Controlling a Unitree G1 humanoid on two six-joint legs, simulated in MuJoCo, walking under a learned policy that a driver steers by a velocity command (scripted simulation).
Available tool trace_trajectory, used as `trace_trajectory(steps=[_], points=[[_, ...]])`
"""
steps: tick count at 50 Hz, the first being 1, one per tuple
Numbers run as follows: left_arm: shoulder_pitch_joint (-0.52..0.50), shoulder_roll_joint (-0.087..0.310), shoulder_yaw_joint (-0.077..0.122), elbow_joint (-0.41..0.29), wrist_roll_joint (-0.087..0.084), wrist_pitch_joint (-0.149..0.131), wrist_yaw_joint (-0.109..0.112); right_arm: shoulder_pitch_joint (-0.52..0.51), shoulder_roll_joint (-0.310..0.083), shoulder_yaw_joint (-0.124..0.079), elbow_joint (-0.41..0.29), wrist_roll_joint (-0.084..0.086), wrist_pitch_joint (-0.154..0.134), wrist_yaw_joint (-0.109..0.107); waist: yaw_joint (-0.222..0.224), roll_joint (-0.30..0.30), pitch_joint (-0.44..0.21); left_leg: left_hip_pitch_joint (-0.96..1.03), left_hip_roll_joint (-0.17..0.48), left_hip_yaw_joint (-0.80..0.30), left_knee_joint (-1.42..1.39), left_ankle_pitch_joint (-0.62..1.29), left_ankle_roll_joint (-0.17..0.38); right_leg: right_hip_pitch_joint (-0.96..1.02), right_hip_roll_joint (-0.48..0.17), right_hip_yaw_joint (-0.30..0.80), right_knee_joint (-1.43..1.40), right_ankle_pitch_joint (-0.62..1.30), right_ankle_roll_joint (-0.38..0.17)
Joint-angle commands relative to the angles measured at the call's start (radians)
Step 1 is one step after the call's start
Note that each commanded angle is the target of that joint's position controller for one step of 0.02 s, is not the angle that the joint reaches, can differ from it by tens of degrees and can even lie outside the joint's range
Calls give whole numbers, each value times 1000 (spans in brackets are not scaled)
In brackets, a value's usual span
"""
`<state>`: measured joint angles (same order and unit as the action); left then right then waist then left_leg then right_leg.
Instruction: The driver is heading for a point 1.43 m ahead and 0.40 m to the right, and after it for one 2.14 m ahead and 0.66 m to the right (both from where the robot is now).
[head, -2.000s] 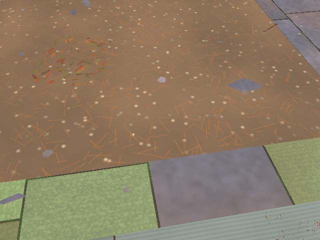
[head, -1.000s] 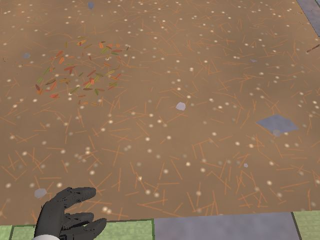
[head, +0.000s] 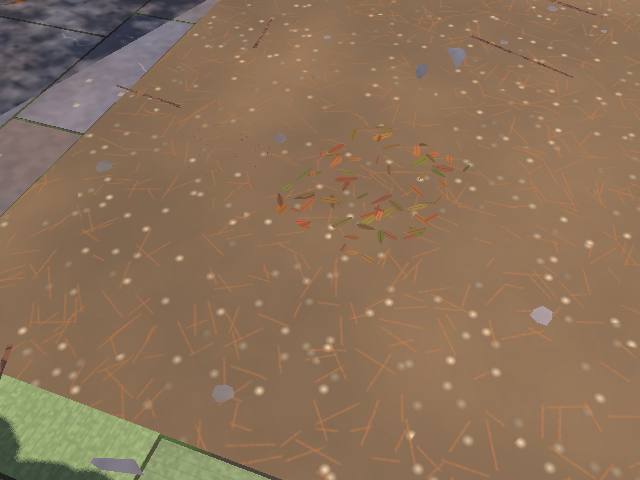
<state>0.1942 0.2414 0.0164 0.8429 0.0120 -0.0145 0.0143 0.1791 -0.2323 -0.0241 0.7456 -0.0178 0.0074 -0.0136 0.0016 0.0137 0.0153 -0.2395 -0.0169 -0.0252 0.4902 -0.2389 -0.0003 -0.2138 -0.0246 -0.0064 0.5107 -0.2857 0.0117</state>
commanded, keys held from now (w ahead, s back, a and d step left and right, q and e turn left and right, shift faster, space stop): no key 0.26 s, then w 0.30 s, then w+e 0.26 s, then e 0.18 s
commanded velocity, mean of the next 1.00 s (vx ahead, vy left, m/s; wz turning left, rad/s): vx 0.23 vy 0.00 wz -0.14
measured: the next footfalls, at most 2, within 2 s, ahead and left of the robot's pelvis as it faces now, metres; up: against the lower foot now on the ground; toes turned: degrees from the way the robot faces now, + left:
right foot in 0.96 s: +0.42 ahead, -0.12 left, +0.00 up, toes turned -12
left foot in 1.48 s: +0.52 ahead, +0.06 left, +0.00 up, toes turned -34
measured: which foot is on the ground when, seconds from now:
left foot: down 0.00-0.98, up 1.00-1.00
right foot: down 0.00-0.50, up 0.52-0.94, down 0.96-1.00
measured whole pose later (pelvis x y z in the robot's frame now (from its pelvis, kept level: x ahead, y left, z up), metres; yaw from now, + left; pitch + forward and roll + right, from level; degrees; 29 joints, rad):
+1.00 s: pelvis +0.26 -0.02 -0.03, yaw -12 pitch +2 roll +1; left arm 0.02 0.27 0.04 0.73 0.00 -0.07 -0.06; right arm 0.38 -0.25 -0.03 0.93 -0.01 -0.06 -0.03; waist -0.04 -0.03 0.06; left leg -0.02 0.03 0.12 0.81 -0.54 -0.03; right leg -0.55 0.05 -0.06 0.59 -0.07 -0.11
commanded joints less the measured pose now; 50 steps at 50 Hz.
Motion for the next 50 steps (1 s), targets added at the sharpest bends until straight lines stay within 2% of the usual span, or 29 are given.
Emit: trace_trajectory(steps=[1, 13, 14, 15, 16, 17, 18, 19, 20, 22, 23, 24, 25, 26, 27, 28, 29, 30, 32, 34, 38, 41, 43, 45, 46, 47, 48, 49, 50], points=[[-9, 117, 21, -38, -3, -21, 8, -31, -97, -30, -52, 2, -16, -9, 6, -53, -26, 37, 42, -47, -53, 106, 28, -39, -53, 60, -119, 64, -37], [2, 108, 7, 30, -5, -16, 6, 43, -108, -37, 68, 9, -11, -26, 4, -10, -18, 69, 47, -41, -56, 178, 9, -28, -30, 46, -120, 120, -50], [22, 104, 6, 47, -7, -14, 7, 64, -99, -35, 88, 10, -9, -27, 4, -18, -40, 78, 32, -22, -52, 86, 10, -20, -22, 41, -133, 20, -55], [32, 123, 13, 56, -14, -9, 8, 74, -103, -39, 101, 17, -7, -29, 7, -38, -20, 47, 1, 10, -18, -77, 15, -31, -19, 52, -146, -144, -75], [40, 150, 22, 59, -21, -5, 11, 69, -104, -41, 103, 21, -10, -29, 13, -75, 23, -27, -21, 33, 25, -228, 21, -50, -44, 101, -176, -328, -106], [58, 170, 28, 60, -27, -6, 13, 44, -100, -40, 93, 22, -19, -28, 28, -112, 68, -121, -26, 47, 85, -283, 26, -52, -108, 194, -232, -469, -147], [87, 194, 36, 66, -30, -10, 14, 19, -84, -36, 79, 27, -34, -23, 36, -166, 94, -189, -26, 75, 172, -247, 29, -34, -203, 323, -306, -563, -198], [96, 217, 45, 71, -33, -17, 16, -1, -72, -32, 69, 33, -51, -16, 39, -199, 125, -218, 7, 56, 234, -203, 39, -48, -282, 431, -355, -572, -244], [85, 214, 47, 69, -31, -26, 17, -5, -79, -34, 68, 37, -66, -7, 31, -193, 136, -240, 39, 32, 262, -203, 53, -47, -311, 458, -366, -518, -261], [31, 200, 45, 49, -39, -34, 12, 29, -79, -34, 83, 45, -88, 9, -7, -170, 116, -172, 55, 34, 153, -227, 83, -40, -283, 381, -345, -390, -233], [-22, 198, 44, 36, -50, -32, 7, 90, -73, -36, 114, 45, -96, 14, -49, -154, 99, -16, 35, 66, 13, -137, 94, -107, -227, 285, -312, -322, -199], [-31, 183, 41, 32, -52, -30, 2, 163, -82, -45, 162, 38, -96, 15, -75, -126, 65, 148, -6, 89, -45, -22, 83, -173, -163, 204, -240, -247, -170], [-41, 143, 29, 26, -45, -36, -3, 246, -109, -58, 194, 34, -95, 14, -101, -56, 27, 273, 41, 4, -79, -15, 88, -239, -103, 120, -91, -146, -132], [-62, 72, 7, -4, -32, -49, -9, 357, -190, -78, 210, 32, -96, 8, -128, 189, -14, 402, 244, -343, -242, -207, 172, -404, 20, -27, 246, -103, -59], [-81, 103, 15, -38, -40, -66, -5, 399, -230, -80, 208, 24, -108, 21, -133, 273, -7, 419, 393, -651, -343, -281, 289, -548, 69, 21, 481, -260, -53], [-51, 136, 25, -27, -56, -78, -12, 323, -162, -57, 190, 19, -121, 21, -84, 144, 45, 392, 397, -610, -334, -298, 297, -621, 2, 91, 630, -229, -72], [-18, 134, 25, -7, -69, -85, -23, 269, -125, -47, 171, 17, -128, 21, -59, 102, 65, 382, 356, -491, -335, -275, 257, -651, -30, 118, 667, -129, -98], [-14, 132, 28, 2, -64, -90, -28, 231, -123, -43, 160, 18, -129, 22, -44, 70, 69, 374, 324, -394, -350, -191, 218, -659, -53, 116, 655, -43, -108], [-34, 125, 36, 7, -54, -87, -40, 228, -73, -25, 167, 11, -120, 23, -41, 69, 78, 353, 269, -207, -359, 70, 158, -634, -70, 123, 602, 63, -104], [-27, 84, 29, 10, -50, -75, -51, 267, -77, -25, 183, 3, -114, 16, -46, 74, 57, 339, 239, -83, -351, 255, 148, -620, -58, 99, 582, 126, -82], [-166, 49, 12, -70, -37, -61, -50, 227, -127, -29, 171, 1, -116, -1, -59, 52, 104, 206, 214, 58, -415, 297, 149, -542, -44, 32, 314, 281, -34], [-260, 38, 1, -118, -34, -63, -63, 272, -145, -32, 190, 14, -119, -9, -88, 48, 134, 205, 232, 120, -439, 312, 145, -473, -37, -35, 158, 352, -44], [-287, 49, 6, -147, -33, -67, -79, 265, -156, -35, 195, 18, -105, -14, -71, 51, 146, 256, 241, 162, -369, 521, 128, -443, -15, -63, 83, 335, -66], [-221, 96, 28, -156, -30, -70, -93, 232, -189, -45, 176, 18, -88, -25, -13, 104, 62, 315, 250, 189, -211, 888, 94, -331, 42, -100, 78, 288, -98], [-118, 126, 46, -134, -32, -67, -95, 208, -198, -48, 162, 16, -77, -33, 38, 124, -7, 323, 247, 198, -84, 1010, 74, -229, 78, -113, 91, 265, -115], [26, 172, 72, -97, -34, -63, -92, 182, -208, -52, 143, 13, -65, -36, 105, 119, -96, 298, 227, 199, 97, 1027, 53, -68, 110, -108, 62, 285, -142], [135, 218, 96, -76, -29, -56, -74, 172, -207, -49, 123, 17, -65, -35, 167, 73, -151, 162, 175, 202, 326, 860, 6, 138, 88, -39, -14, 390, -176], [169, 289, 102, -69, -14, -41, -44, 216, -107, -20, 79, -23, -79, -24, 92, -196, -251, -125, 57, 191, 684, -75, -36, 417, -148, 256, 72, 776, -238], [123, 322, 101, -126, 19, -49, -46, 355, -48, 6, 67, 0, -103, -5, 21, -276, -493, -363, -89, -17, 1020, -484, -62, 642, -389, 761, -18, 817, -492]])
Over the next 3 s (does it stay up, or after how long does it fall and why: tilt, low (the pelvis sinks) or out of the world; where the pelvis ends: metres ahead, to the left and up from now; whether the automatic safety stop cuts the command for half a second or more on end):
stays up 1.01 -0.37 0.00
